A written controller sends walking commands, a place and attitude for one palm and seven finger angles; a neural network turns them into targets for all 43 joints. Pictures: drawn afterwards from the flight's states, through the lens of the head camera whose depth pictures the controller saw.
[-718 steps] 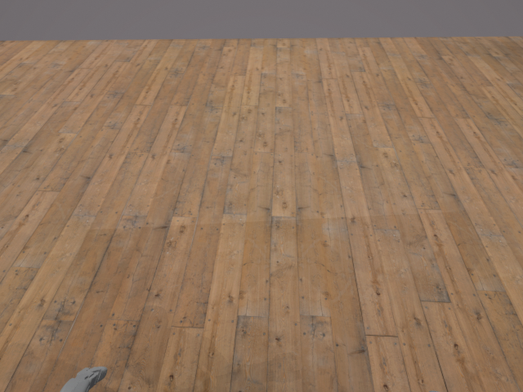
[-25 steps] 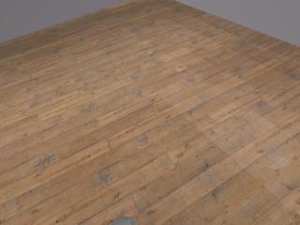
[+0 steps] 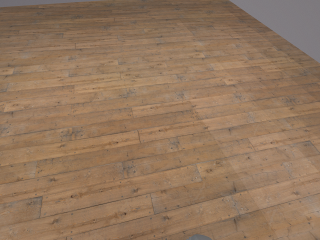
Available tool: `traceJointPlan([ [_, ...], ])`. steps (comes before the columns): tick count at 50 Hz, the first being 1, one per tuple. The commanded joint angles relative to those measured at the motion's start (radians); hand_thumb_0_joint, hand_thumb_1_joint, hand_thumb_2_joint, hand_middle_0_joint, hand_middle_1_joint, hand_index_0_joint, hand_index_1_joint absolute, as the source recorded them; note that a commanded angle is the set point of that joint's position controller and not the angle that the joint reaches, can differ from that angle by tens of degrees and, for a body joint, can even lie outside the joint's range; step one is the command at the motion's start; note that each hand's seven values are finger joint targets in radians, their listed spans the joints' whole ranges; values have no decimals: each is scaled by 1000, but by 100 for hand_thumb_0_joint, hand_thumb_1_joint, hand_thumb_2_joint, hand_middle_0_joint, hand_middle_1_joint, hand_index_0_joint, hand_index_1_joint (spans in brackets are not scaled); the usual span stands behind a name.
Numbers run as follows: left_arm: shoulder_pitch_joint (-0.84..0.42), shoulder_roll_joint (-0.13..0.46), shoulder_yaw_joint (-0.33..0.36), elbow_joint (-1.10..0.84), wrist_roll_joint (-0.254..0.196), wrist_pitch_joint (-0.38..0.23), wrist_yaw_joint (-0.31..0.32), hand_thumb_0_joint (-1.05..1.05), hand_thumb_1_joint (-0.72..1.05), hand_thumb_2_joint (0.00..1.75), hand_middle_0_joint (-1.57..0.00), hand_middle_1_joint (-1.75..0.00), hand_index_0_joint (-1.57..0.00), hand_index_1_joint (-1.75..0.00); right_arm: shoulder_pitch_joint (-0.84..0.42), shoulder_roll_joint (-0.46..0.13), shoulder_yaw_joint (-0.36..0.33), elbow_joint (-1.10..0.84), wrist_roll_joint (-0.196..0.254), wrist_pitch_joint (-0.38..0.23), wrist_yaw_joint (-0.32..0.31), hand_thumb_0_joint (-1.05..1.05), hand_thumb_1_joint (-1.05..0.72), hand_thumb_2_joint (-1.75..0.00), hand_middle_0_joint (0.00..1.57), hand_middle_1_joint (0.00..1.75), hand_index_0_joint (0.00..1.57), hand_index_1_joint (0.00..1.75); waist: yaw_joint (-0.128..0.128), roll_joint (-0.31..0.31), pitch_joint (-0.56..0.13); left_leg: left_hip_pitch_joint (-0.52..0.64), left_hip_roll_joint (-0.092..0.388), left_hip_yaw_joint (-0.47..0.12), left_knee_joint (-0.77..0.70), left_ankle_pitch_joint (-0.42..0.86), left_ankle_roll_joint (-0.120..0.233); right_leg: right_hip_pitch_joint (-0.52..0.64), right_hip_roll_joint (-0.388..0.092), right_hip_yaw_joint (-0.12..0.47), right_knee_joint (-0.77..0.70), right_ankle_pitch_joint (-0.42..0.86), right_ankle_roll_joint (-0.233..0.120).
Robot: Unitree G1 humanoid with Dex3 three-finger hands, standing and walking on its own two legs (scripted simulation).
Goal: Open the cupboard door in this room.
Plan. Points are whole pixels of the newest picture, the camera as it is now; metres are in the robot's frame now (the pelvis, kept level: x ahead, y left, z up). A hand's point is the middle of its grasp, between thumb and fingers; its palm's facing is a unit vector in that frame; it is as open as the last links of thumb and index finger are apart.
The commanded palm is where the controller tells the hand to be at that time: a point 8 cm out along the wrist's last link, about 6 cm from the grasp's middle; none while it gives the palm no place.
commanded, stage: turn or walk to find it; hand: left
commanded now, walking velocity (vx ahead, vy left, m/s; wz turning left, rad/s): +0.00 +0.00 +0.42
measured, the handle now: out of the picture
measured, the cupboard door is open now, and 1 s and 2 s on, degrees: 0 0 0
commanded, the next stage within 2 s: none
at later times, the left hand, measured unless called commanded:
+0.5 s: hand out of the picture +0.03 +0.14 -0.14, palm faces +0.21 -0.94 -0.28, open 7.4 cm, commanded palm none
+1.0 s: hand out of the picture -0.11 +0.20 -0.18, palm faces +0.47 -0.85 -0.24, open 7.4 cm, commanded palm none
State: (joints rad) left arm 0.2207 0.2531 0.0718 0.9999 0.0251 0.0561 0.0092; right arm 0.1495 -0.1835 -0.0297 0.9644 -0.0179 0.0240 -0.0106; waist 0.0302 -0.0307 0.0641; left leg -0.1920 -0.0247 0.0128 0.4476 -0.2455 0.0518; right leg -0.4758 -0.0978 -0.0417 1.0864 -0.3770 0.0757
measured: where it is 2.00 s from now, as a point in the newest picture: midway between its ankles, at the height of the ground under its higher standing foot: outside the picture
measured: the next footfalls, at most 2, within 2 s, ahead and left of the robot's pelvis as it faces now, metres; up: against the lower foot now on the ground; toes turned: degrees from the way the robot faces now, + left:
right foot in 0.28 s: +0.03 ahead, -0.14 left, +0.00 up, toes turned +4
left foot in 0.80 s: -0.06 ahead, +0.09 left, +0.00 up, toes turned +26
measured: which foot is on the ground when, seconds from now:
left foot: down 0.00-0.30, up 0.32-0.78, down 0.80-1.00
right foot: up 0.00-0.26, down 0.28-0.80, up 0.82-1.00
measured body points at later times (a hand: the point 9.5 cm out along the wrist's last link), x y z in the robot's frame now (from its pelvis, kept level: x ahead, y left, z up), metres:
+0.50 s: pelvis -0.02 -0.06 +0.00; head +0.02 -0.10 +0.45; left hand +0.02 +0.19 -0.12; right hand +0.05 -0.31 -0.17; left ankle -0.08 +0.09 -0.64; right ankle -0.01 -0.15 -0.74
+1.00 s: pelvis -0.05 -0.01 +0.00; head -0.02 +0.03 +0.45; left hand -0.13 +0.25 -0.16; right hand +0.16 -0.19 -0.13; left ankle -0.09 +0.07 -0.74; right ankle -0.01 -0.16 -0.66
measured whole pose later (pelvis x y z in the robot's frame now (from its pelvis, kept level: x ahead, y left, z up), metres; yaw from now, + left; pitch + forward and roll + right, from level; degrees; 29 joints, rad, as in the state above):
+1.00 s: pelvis -0.05 -0.01 +0.00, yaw +26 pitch +0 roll -1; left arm 0.21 0.26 0.07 0.99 0.02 0.06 0.01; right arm 0.12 -0.20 -0.03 0.95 -0.02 0.02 -0.01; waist 0.03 -0.03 0.09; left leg -0.21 -0.01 0.01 0.48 -0.27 0.05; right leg -0.45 -0.10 -0.05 1.09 -0.44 0.07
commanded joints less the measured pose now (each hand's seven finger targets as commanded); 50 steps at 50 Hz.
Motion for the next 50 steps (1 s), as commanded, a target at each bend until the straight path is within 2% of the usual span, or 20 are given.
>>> traceJointPlan([
  [1, -36, 62, 4, -85, -9, -22, 8, 0, 90, 90, -20, -30, -20, -30, 87, -201, -57, -41, 2, -23, -13, 0, -90, -90, 20, 30, 20, 30, -49, 141, -84, 145, 259, -231, -118, 502, 106, -85, -3, 26, -15, -8, 22],
  [7, -109, 40, -4, -124, -17, -26, 13, 0, 90, 90, -20, -30, -20, -30, 112, -202, -68, -39, -9, -13, -11, 0, -90, -90, 20, 30, 20, 30, -72, 178, -78, 102, 264, -325, -85, 509, 134, 9, 29, 25, -224, -94, 11],
  [12, -10, 45, -3, -108, -23, -44, 17, 0, 90, 90, -20, -30, -20, -30, 71, -203, -76, -53, -4, -6, -5, 0, -90, -90, 20, 30, 20, 30, -19, 160, -134, -12, 194, -340, -2, 464, 82, 262, 70, -6, -582, 95, -10],
  [13, 24, 62, 2, -100, -21, -54, 20, 0, 90, 90, -20, -30, -20, -30, 72, -183, -75, -56, 2, -7, -3, 0, -90, -90, 20, 30, 20, 30, -2, 114, -156, -93, 154, -317, 44, 352, 39, 386, 37, 10, -715, 205, -16],
  [14, 55, 129, 14, -95, -9, -64, 27, 0, 90, 90, -20, -30, -20, -30, 85, -131, -68, -62, 11, -10, 4, 0, -90, -90, 20, 30, 20, 30, 9, -50, -183, -258, 71, -222, 165, 106, -23, 550, -135, 158, -773, 262, -61],
  [15, 70, 198, 29, -97, 0, -68, 30, 0, 90, 90, -20, -30, -20, -30, 61, -93, -60, -95, 9, -10, 5, 0, -90, -90, 20, 30, 20, 30, 26, -266, -149, -405, -54, -74, 373, -306, -81, 556, -355, 363, -773, 446, -181],
  [16, 65, 190, 22, -111, -6, -62, 31, 0, 90, 90, -20, -30, -20, -30, 38, -140, -75, -94, 2, 4, 3, 0, -90, -90, 20, 30, 20, 30, 28, -163, -126, -363, -19, -107, 556, -354, -76, 405, -398, 332, -777, 461, -249],
  [17, 2, 146, 25, -121, -11, -65, 38, 0, 90, 90, -20, -30, -20, -30, 63, -145, -80, -71, -5, 24, 4, 0, -90, -90, 20, 30, 20, 30, -6, -194, -87, -360, 6, -143, 658, -303, -78, 325, -347, 294, -809, 355, -241],
  [19, -95, 103, 8, -149, -11, -62, 30, 0, 90, 90, -20, -30, -20, -30, 107, -130, -82, -27, -7, 36, 17, 0, -90, -90, 20, 30, 20, 30, -55, -101, -11, -366, 25, -107, 771, -180, -90, 268, -240, 159, -806, 253, -193],
  [21, -93, 83, 2, -150, -11, -69, 26, 0, 90, 90, -20, -30, -20, -30, 133, -118, -77, -13, -6, 38, 23, 0, -90, -90, 20, 30, 20, 30, -61, -114, -14, -368, 33, -78, 797, -114, -106, 275, -201, 68, -797, 282, -170],
  [34, 81, 154, 25, -81, 8, -62, 23, 0, 90, 90, -20, -30, -20, -30, -33, -95, -42, -54, 9, 16, 21, 0, -90, -90, 20, 30, 20, 30, 26, -170, -80, -240, 54, 42, 347, -228, -116, 439, -263, -5, -676, 623, -224],
  [36, 68, 165, 29, -74, 6, -59, 22, 0, 90, 90, -20, -30, -20, -30, -5, -100, -39, -51, 11, 8, 18, 0, -90, -90, 20, 30, 20, 30, 8, -172, -106, -170, 48, 67, 229, -176, -105, 430, -268, -26, -631, 630, -207],
  [38, 43, 158, 28, -73, -5, -51, 19, 0, 90, 90, -20, -30, -20, -30, 50, -123, -43, -37, 9, -2, 19, 0, -90, -90, 20, 30, 20, 30, -33, -114, -126, 6, 48, 73, 12, 28, -90, 332, -235, -86, -534, 515, -135],
  [39, 51, 128, 22, -82, -13, -45, 17, 0, 90, 90, -20, -30, -20, -30, 86, -179, -56, -31, 6, -14, 19, 0, -90, -90, 20, 30, 20, 30, -57, 29, -161, 155, 134, -33, -74, 190, -58, 204, -180, -128, -394, 361, -81],
  [40, 41, 59, 5, -114, -18, -39, 12, 0, 90, 90, -20, -30, -20, -30, 129, -278, -79, -33, -1, -19, 14, 0, -90, -90, 20, 30, 20, 30, -80, 334, -151, 261, 382, -358, -95, 560, 56, -57, -41, -158, -198, -172, -4],
  [41, -20, 60, -7, -133, -11, -26, 18, 0, 90, 90, -20, -30, -20, -30, 171, -313, -83, -16, 1, -6, 7, 0, -90, -90, 20, 30, 20, 30, -106, 288, -148, 185, 450, -359, -94, 661, 140, -43, -23, -62, -74, -301, -9],
  [42, -42, 65, -4, -126, -9, -17, 19, 0, 90, 90, -20, -30, -20, -30, 139, -283, -76, -15, -2, -5, 0, 0, -90, -90, 20, 30, 20, 30, -90, 229, -106, 124, 420, -305, -111, 566, 142, -39, -38, -18, -19, -250, -16],
  [43, -50, 59, 0, -115, -8, -16, 17, 0, 90, 90, -20, -30, -20, -30, 99, -256, -69, -26, -5, -11, -10, 0, -90, -90, 20, 30, 20, 30, -79, 274, -87, 113, 369, -301, -109, 554, 134, -68, -37, 2, 6, -198, -8],
  [46, -20, 76, 5, -84, -10, -22, 4, 0, 90, 90, -20, -30, -20, -30, 17, -215, -52, -54, -1, -16, -13, 0, -90, -90, 20, 30, 20, 30, -38, 206, -71, 108, 269, -193, -86, 586, 102, -60, -16, 10, 45, -63, 1],
  [50, -29, 72, 3, -86, -10, -23, 6, 0, 90, 90, -20, -30, -20, -30, 60, -211, -56, -52, 2, -24, -11, 0, -90, -90, 20, 30, 20, 30, -44, 145, -96, 141, 258, -200, -93, 609, 100, -61, -8, 19, 25, -16, 18],
])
